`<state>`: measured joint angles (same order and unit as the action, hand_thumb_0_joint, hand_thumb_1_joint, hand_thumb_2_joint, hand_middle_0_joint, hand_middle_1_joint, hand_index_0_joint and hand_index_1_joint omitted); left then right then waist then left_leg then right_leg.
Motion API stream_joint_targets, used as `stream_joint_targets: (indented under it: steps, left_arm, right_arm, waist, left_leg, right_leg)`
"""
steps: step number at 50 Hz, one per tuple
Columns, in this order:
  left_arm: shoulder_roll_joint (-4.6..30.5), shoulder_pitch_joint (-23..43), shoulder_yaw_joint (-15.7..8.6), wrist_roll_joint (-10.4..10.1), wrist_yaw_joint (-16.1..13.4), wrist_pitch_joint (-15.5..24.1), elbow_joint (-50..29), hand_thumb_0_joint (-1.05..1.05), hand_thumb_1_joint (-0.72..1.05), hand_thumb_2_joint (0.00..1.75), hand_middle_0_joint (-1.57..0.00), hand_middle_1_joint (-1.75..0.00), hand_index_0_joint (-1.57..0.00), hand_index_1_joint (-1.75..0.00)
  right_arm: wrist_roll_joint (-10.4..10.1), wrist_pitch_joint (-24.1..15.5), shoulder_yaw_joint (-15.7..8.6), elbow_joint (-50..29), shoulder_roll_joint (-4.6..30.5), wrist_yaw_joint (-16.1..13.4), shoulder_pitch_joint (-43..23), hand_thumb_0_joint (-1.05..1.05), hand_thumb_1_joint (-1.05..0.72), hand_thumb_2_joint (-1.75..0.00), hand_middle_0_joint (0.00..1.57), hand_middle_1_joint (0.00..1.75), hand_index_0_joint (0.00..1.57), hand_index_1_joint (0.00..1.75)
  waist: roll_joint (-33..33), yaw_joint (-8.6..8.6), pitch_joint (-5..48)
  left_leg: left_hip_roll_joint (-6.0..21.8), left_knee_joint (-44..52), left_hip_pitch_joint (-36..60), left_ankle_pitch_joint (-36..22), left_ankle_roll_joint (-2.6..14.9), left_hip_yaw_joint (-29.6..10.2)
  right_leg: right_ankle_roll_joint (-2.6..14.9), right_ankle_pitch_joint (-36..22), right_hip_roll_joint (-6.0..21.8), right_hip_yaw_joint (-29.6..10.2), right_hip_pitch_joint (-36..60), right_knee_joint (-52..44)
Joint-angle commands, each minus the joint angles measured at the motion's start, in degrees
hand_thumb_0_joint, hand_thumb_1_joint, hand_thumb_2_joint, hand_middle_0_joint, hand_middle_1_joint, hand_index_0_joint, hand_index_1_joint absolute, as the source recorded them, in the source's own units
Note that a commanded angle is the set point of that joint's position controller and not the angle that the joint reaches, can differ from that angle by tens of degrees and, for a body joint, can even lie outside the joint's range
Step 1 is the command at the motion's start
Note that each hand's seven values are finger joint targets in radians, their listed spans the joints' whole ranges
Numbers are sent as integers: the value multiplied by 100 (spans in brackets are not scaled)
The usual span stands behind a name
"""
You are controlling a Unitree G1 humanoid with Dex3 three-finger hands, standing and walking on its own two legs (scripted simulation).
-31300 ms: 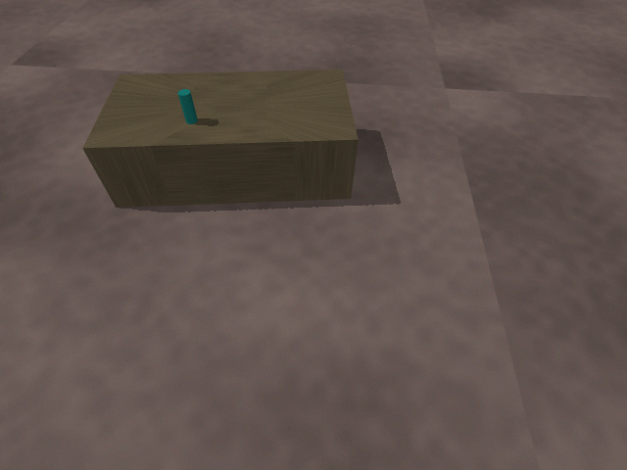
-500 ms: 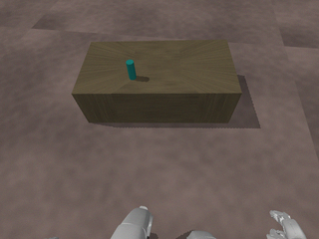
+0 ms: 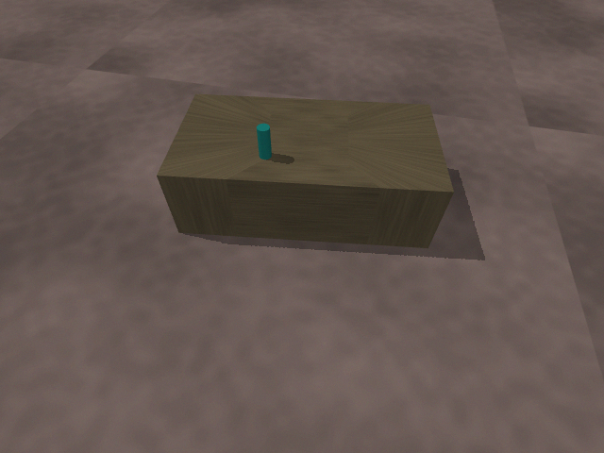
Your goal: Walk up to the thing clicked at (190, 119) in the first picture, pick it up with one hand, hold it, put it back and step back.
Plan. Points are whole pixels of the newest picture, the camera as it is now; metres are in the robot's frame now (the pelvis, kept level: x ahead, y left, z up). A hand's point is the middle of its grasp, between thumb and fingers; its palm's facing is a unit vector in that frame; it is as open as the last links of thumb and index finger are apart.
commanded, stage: step back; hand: left
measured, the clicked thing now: (264, 142) +1.16 +0.16 -0.37
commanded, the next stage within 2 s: stand in 0.66 s
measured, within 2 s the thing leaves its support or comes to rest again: neither
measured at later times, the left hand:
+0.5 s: hand out of the picture +0.13 +0.28 -0.14, palm faces -0.01 -0.93 -0.38, open 7.4 cm
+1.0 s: hand out of the picture +0.12 +0.25 -0.13, palm faces -0.05 -0.95 -0.32, open 7.4 cm
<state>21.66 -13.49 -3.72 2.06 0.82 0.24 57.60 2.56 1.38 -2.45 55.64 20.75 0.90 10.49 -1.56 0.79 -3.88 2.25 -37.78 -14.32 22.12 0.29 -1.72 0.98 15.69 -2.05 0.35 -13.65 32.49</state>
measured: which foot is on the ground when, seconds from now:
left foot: down 0.00-1.00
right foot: down 0.00-1.00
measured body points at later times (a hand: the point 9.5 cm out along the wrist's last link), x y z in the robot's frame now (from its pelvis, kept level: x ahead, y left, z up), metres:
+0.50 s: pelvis +0.03 +0.02 +0.00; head +0.05 +0.02 +0.45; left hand +0.13 +0.33 -0.11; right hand +0.12 -0.29 -0.12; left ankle +0.01 +0.13 -0.73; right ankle +0.03 -0.11 -0.73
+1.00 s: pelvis +0.02 +0.01 +0.02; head +0.03 +0.01 +0.47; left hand +0.13 +0.30 -0.11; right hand +0.11 -0.29 -0.11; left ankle +0.01 +0.13 -0.73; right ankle +0.03 -0.11 -0.73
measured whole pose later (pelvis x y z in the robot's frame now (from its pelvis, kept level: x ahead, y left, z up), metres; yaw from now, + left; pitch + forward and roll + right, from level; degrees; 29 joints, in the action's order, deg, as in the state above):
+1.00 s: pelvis +0.02 +0.01 +0.02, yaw -1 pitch -3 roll +0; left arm 19.3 -3.1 0.4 0.5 0.3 1.0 64.3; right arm 0.5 -0.6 -0.8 64.3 19.5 0.2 3.4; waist 0.6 -0.3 -4.1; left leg 0.3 -18.1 -4.3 11.1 -0.2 1.2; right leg -0.4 9.9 0.4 -0.7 -6.6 19.1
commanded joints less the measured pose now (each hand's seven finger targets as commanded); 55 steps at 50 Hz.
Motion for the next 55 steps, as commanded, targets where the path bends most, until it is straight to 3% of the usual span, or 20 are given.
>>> stream_joint_targets:
  steps: [1, 4, 7, 8, 9, 10, 11, 13, 15, 16, 17, 20, 25, 32, 33, 35, 45, 50, 53, 55]
  left_arm:
    - [1736, 533, -395, 26, -108, 307, -593, 0, 90, 90, -20, -30, -20, -30]
    - [1502, 539, -313, 8, -119, 318, -553, 0, 90, 90, -20, -30, -20, -30]
    - [1269, 725, -162, -27, -67, 230, -584, 0, 90, 90, -20, -30, -20, -30]
    - [1039, 649, -91, -47, -53, 220, -617, 0, 90, 90, -20, -30, -20, -30]
    - [755, 586, -5, -153, -34, 188, -549, 0, 90, 90, -20, -30, -20, -30]
    - [1117, 575, -120, -125, -84, 165, -449, 0, 90, 90, -20, -30, -20, -30]
    - [1165, 491, -117, -117, -86, 177, -410, 0, 90, 90, -20, -30, -20, -30]
    - [996, 535, -98, -128, -84, 231, -340, 0, 90, 90, -20, -30, -20, -30]
    - [995, 338, -105, -132, -118, 324, -179, 0, 90, 90, -20, -30, -20, -30]
    - [1119, 276, -127, -138, -145, 343, -134, 0, 90, 90, -20, -30, -20, -30]
    - [1288, 330, -148, -136, -148, 342, -142, 0, 90, 90, -20, -30, -20, -30]
    - [1370, 588, -139, -129, -150, 310, -212, 0, 90, 90, -20, -30, -20, -30]
    - [1191, 895, -59, -131, -170, 276, -211, 0, 90, 90, -20, -30, -20, -30]
    - [1233, 970, -70, -142, -185, 255, -169, 0, 90, 90, -20, -30, -20, -30]
    - [1014, 1128, 60, -243, -170, 226, -42, 0, 90, 90, -20, -30, -20, -30]
    - [1008, 1139, 81, -252, -181, 196, -34, 0, 90, 90, -20, -30, -20, -30]
    - [1015, 1313, 142, -194, -153, 194, 281, 0, 90, 90, -20, -30, -20, -30]
    - [1035, 1259, 144, -171, -119, 178, 432, 0, 90, 90, -20, -30, -20, -30]
    - [1067, 1258, 141, -148, -107, 205, 460, 0, 90, 90, -20, -30, -20, -30]
    - [1012, 1216, 159, -158, -109, 226, 465, 0, 90, 90, -20, -30, -20, -30]
  right_arm:
    - [-83, -188, -341, -376, 1221, -65, -202, 0, -90, -90, 20, 30, 20, 30]
    - [-87, -275, -323, -260, 1109, -41, -98, 0, -90, -90, 20, 30, 20, 30]
    - [-52, -354, -348, -90, 992, -68, 203, 0, -90, -90, 20, 30, 20, 30]
    - [-7, -395, -406, -63, 1150, -107, 287, 0, -90, -90, 20, 30, 20, 30]
    - [-16, -432, -410, -130, 1419, -124, -33, 0, -90, -90, 20, 30, 20, 30]
    - [-55, -420, -444, -198, 1636, -104, -302, 0, -90, -90, 20, 30, 20, 30]
    - [-38, -428, -411, -231, 1536, -97, -498, 0, -90, -90, 20, 30, 20, 30]
    - [-25, -446, -339, -190, 1377, -105, -529, 0, -90, -90, 20, 30, 20, 30]
    - [-122, -408, -291, -148, 1275, -106, -639, 0, -90, -90, 20, 30, 20, 30]
    - [-179, -387, -258, -166, 1152, -119, -606, 0, -90, -90, 20, 30, 20, 30]
    - [-207, -362, -259, -158, 1117, -136, -514, 0, -90, -90, 20, 30, 20, 30]
    - [-152, -342, -277, -47, 1092, -157, -418, 0, -90, -90, 20, 30, 20, 30]
    - [-158, -373, -281, 75, 1174, -145, -553, 0, -90, -90, 20, 30, 20, 30]
    - [-167, -344, -273, 151, 1131, -160, -682, 0, -90, -90, 20, 30, 20, 30]
    - [-221, -363, -179, 179, 1093, -159, -757, 0, -90, -90, 20, 30, 20, 30]
    - [-231, -394, -180, 264, 1179, -167, -775, 0, -90, -90, 20, 30, 20, 30]
    - [-238, -348, -76, 492, 1074, -141, -1006, 0, -90, -90, 20, 30, 20, 30]
    - [-215, -330, -60, 601, 1083, -106, -1023, 0, -90, -90, 20, 30, 20, 30]
    - [-197, -332, -65, 630, 1076, -78, -894, 0, -90, -90, 20, 30, 20, 30]
    - [-206, -360, -71, 623, 1096, -79, -937, 0, -90, -90, 20, 30, 20, 30]
  waist:
    - [601, -29, -274]
    - [744, -45, 14]
    - [804, -272, 339]
    - [319, -297, 538]
    - [-599, -154, 428]
    - [-481, -90, 207]
    - [-323, 1, 88]
    - [-558, 18, 104]
    - [-660, 139, 459]
    - [-453, 123, 729]
    - [-257, 32, 774]
    - [180, -31, 708]
    - [250, -39, 610]
    - [158, -9, 789]
    - [164, -84, 738]
    - [130, -50, 793]
    - [4, -94, 834]
    - [24, -79, 340]
    - [163, -132, 423]
    - [46, -116, 568]
  left_leg:
    - [-60, -916, -969, 821, 11, -343]
    - [-35, -285, -498, 439, 43, -148]
    - [-203, 1322, 780, -325, 109, 14]
    - [298, 1781, 1195, -308, 212, -700]
    - [1139, 2329, 886, 451, 592, -2024]
    - [1579, 2370, 196, 841, 1033, -2186]
    - [1522, 2266, 39, 540, 1081, -1984]
    - [1171, 1856, 367, -1135, 800, -1340]
    - [760, 1197, 362, -2980, 414, -586]
    - [515, 919, 309, -3154, 234, -330]
    - [301, 852, 148, -2482, 151, -176]
    - [216, 668, 112, -1677, 156, -131]
    - [434, 1015, 342, -2274, 335, -326]
    - [358, 926, 409, -2434, 253, -154]
    - [480, 1350, 671, -3145, 228, -379]
    - [540, 1411, 940, -3708, 174, -370]
    - [542, 2127, 1127, -2613, 61, -225]
    - [489, 2546, 759, -1005, 45, -322]
    - [479, 2467, 852, -1015, 68, -305]
    - [521, 2394, 958, -1385, 73, -327]
  right_leg:
    - [1232, 2790, 2087, -3010, -304, -1959]
    - [934, 1542, 1688, -2083, -353, -1608]
    - [501, 345, 1133, -1069, -740, -873]
    - [329, -211, 901, -809, -973, -218]
    - [25, 451, 276, -309, -1237, 439]
    - [-2, 1149, 335, -180, -818, 781]
    - [15, 1173, 393, -288, -673, 884]
    - [61, 869, 406, -231, -507, 181]
    - [55, -794, 449, -236, 457, -836]
    - [143, -1741, 592, -492, 821, -660]
    - [253, -1923, 760, -672, 886, -499]
    - [561, -1636, 1141, -1102, 705, -439]
    - [299, -1884, 785, -603, 501, -258]
    - [350, -2059, 889, -702, 750, -284]
    - [230, -2706, 938, -700, 668, -496]
    - [133, -2895, 868, -582, 817, -591]
    - [16, -2068, 916, -582, 1180, -1387]
    - [-18, -700, 851, -643, 734, -1745]
    - [-4, -424, 898, -711, 582, -1854]
    - [9, -928, 928, -691, 703, -1793]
